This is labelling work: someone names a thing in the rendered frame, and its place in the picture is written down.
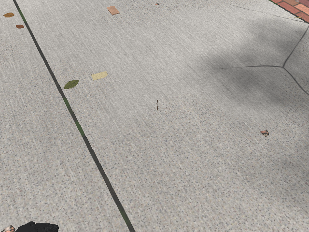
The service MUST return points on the robot left hand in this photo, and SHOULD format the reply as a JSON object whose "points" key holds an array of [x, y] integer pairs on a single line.
{"points": [[38, 227]]}

